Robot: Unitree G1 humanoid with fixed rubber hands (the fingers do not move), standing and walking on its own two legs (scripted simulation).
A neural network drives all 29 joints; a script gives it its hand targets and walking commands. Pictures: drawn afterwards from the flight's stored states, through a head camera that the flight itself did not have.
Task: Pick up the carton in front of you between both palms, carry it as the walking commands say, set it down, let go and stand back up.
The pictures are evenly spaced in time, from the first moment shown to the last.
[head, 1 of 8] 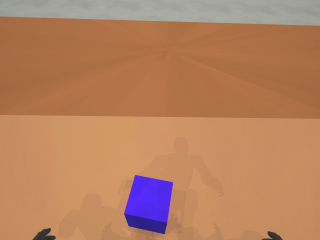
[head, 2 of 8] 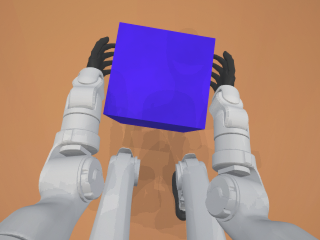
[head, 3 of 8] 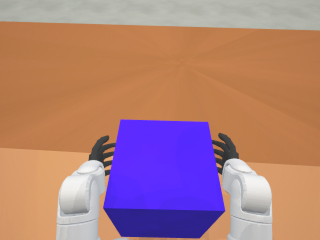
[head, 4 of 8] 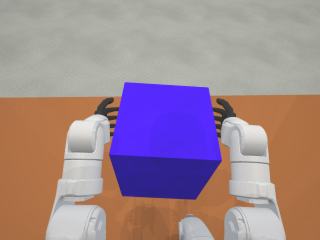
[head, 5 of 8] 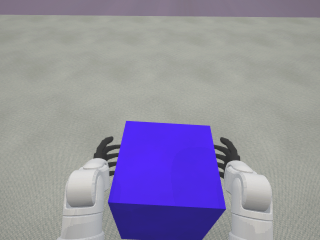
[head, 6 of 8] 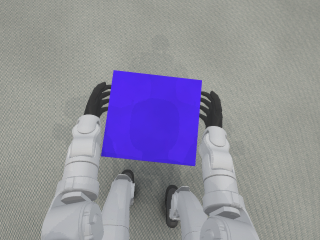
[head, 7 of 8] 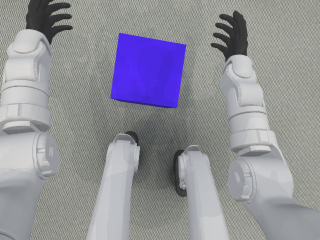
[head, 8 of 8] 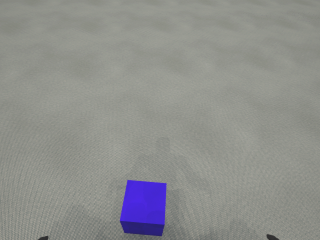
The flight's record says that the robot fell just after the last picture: no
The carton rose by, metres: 0.68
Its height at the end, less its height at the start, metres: -0.41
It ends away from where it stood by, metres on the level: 5.01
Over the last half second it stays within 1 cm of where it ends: yes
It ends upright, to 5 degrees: yes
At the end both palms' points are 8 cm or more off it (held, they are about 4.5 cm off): yes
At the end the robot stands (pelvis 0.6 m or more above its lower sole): yes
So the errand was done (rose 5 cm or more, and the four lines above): yes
